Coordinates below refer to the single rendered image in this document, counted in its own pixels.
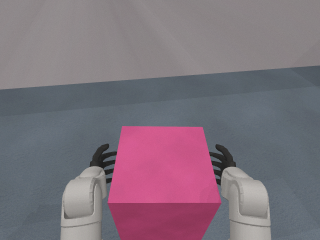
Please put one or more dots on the left robot hand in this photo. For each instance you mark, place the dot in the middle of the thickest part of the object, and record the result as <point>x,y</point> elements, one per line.
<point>98,158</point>

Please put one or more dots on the right robot hand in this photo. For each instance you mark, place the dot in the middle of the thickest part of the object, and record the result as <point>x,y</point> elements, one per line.
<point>226,161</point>

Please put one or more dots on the left robot forearm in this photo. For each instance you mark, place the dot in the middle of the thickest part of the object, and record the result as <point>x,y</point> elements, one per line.
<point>82,205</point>

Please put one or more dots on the carton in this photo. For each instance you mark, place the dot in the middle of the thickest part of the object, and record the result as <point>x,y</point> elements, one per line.
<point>163,184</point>

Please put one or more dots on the right robot forearm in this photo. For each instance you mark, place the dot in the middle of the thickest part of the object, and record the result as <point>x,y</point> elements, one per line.
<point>249,210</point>

